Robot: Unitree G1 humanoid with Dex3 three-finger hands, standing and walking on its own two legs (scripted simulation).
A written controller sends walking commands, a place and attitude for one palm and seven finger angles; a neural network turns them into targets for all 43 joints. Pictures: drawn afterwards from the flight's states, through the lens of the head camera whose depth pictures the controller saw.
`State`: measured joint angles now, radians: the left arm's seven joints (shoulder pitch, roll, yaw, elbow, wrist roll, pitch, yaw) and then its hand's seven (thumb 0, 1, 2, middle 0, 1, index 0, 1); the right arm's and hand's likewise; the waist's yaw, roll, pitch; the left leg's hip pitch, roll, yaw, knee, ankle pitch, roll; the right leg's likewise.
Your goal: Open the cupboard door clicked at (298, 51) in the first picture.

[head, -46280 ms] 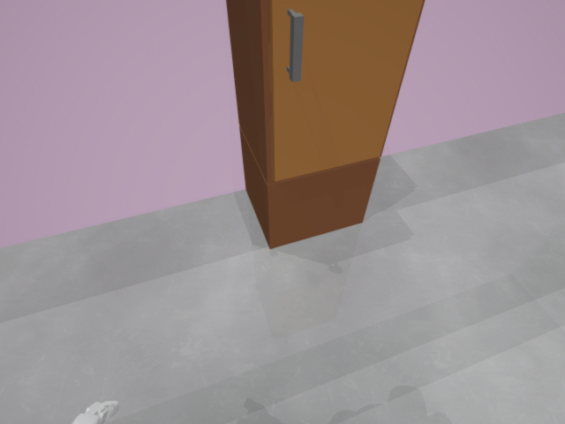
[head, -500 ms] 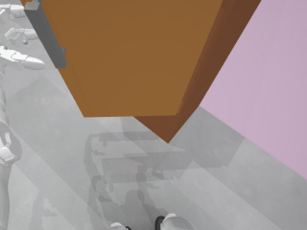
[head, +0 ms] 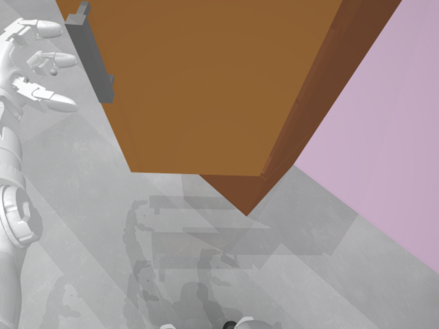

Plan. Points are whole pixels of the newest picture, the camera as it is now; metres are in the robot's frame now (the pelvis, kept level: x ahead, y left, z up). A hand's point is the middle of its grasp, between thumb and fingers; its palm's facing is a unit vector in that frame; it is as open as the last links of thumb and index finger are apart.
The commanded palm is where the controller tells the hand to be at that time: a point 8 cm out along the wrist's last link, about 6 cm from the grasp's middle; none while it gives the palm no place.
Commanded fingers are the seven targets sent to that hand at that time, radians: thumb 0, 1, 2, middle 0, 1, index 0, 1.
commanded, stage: move the hooked fingers beside the handle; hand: left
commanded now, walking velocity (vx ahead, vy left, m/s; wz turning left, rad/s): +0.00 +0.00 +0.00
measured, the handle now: (96, 56) +0.55 +0.17 +0.14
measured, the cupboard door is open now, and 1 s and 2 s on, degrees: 43 43 44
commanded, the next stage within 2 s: slide the fingers in behind the handle in 0.10 s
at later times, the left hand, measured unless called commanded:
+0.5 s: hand (61, 67) +0.52 +0.22 +0.15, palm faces -0.05 -1.00 +0.01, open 14.0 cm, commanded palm +0.50 +0.26 +0.14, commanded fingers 0.00 -0.50 0.30 -0.30 -1.20 -0.30 -1.20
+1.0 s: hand (64, 69) +0.51 +0.21 +0.15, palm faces -0.02 -1.00 +0.01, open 14.3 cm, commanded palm +0.50 +0.22 +0.14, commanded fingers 0.00 -0.50 0.30 -0.30 -1.20 -0.30 -1.20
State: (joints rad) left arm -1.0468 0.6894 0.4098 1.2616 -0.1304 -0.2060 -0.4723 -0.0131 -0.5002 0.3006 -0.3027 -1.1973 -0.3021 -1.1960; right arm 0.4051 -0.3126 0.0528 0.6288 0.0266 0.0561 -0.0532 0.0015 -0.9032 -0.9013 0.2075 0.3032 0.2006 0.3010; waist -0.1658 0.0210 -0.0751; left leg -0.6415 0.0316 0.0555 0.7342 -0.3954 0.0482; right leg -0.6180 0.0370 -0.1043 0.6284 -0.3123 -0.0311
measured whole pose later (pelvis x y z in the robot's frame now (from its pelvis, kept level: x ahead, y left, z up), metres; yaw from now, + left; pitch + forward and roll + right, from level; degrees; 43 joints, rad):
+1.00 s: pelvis +0.00 +0.00 +0.00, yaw +1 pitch +18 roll -3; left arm -1.08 0.58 0.30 1.23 -0.16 -0.22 -0.32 -0.01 -0.50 0.30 -0.22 -1.18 -0.23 -1.19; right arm 0.44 -0.29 0.03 0.69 0.01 0.01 -0.02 0.00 -0.90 -0.90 0.21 0.30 0.20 0.30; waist -0.14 0.03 -0.09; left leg -0.67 0.01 0.04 0.76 -0.40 0.05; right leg -0.64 0.02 -0.12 0.66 -0.33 -0.03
